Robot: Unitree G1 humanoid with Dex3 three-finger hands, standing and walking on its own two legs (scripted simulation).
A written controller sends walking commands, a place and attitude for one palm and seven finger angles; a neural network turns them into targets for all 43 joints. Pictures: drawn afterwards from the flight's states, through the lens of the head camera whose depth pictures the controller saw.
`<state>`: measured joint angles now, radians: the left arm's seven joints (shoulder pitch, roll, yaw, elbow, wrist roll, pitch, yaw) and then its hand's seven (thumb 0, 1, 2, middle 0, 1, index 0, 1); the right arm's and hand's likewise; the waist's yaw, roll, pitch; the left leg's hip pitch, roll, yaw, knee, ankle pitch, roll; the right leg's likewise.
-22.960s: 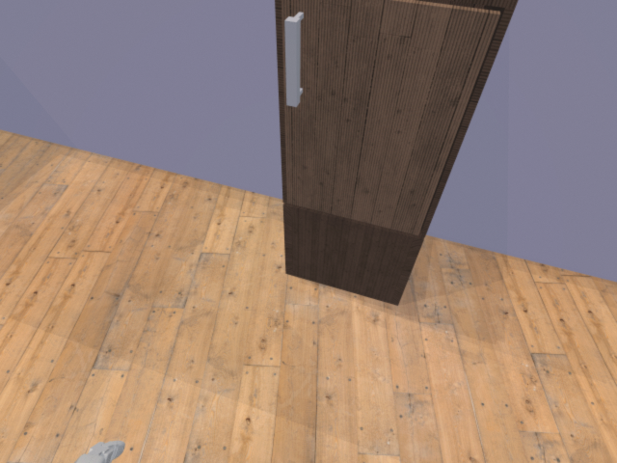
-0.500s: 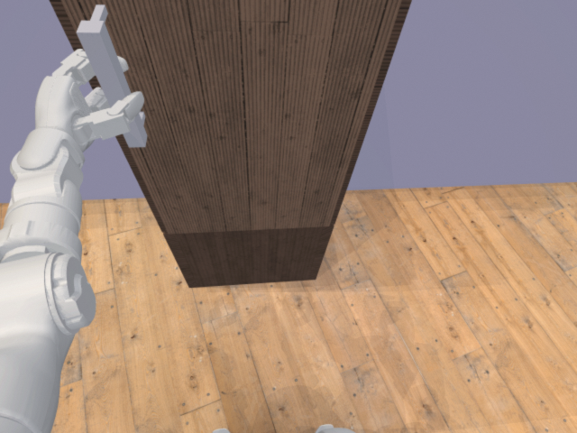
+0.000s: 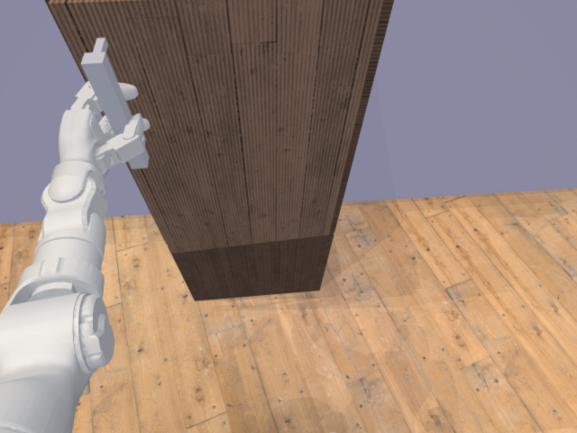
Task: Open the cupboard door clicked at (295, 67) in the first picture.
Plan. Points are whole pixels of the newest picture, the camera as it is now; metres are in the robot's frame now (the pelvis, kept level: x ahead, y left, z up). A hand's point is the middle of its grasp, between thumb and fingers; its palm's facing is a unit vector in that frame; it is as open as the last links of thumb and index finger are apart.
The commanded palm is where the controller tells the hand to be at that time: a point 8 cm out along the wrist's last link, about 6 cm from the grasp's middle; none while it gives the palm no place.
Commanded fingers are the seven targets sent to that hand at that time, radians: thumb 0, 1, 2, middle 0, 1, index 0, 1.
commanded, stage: pull the door open along its arc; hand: left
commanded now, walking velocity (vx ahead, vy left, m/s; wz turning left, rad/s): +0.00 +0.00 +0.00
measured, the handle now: (122, 108) +0.55 +0.20 +0.14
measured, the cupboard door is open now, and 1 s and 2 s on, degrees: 3 30 41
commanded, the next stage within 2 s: open thumb and fingers to let go in 1.20 s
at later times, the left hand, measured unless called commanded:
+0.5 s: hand (160, 170) +0.42 +0.13 +0.14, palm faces +0.51 -0.86 -0.02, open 5.8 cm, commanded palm +0.38 +0.16 +0.14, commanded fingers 0.00 0.90 0.90 -0.40 -1.35 -0.40 -1.35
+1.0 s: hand (190, 223) +0.34 +0.09 +0.14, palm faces +0.42 -0.91 +0.03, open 6.2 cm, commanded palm +0.28 +0.11 +0.14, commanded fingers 0.00 0.90 0.90 -0.40 -1.35 -0.40 -1.35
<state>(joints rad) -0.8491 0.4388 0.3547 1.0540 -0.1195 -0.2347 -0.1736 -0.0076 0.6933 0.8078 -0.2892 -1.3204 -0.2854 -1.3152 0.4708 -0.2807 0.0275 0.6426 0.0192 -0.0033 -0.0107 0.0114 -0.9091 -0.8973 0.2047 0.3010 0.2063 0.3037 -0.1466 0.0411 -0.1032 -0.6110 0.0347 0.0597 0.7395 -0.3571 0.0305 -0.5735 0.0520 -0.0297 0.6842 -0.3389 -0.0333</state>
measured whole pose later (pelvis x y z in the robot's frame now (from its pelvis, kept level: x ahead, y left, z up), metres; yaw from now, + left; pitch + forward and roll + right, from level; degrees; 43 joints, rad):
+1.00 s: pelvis +0.01 -0.02 +0.02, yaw +3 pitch +1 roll +0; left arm -0.13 -0.07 -0.05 0.09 -0.02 0.06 0.48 0.01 0.70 0.73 -0.29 -1.34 -0.31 -1.32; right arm 0.27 -0.22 -0.02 0.67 -0.02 0.01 -0.01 0.02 -0.91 -0.90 0.20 0.30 0.20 0.30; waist 0.00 0.05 -0.07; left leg -0.27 0.01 0.02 0.55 -0.30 0.00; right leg -0.24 0.04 -0.06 0.55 -0.33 -0.06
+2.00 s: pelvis -0.02 -0.02 +0.02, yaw +5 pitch -3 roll +0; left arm -0.13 -0.12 -0.27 0.05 0.04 0.17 0.61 0.00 -0.46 0.32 -0.29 -0.95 -0.27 -0.96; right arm 0.13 -0.17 0.02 0.66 -0.03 0.10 0.00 0.02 -0.91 -0.90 0.20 0.30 0.20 0.30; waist 0.02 0.05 -0.01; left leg -0.23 0.01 -0.01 0.55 -0.26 0.00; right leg -0.18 0.03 -0.09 0.52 -0.29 -0.06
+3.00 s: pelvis -0.01 -0.02 +0.02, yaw +3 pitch -4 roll +0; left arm 0.20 0.10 -0.19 -0.26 -0.09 0.11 0.07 -0.01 -0.50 0.30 -0.21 -0.33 -0.20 -0.33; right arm 0.16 -0.19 0.07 0.52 0.02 0.09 -0.01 0.02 -0.91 -0.90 0.20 0.30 0.20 0.30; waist 0.02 0.04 -0.01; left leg -0.19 0.01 0.03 0.53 -0.27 0.01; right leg -0.16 0.04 -0.05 0.52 -0.29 -0.05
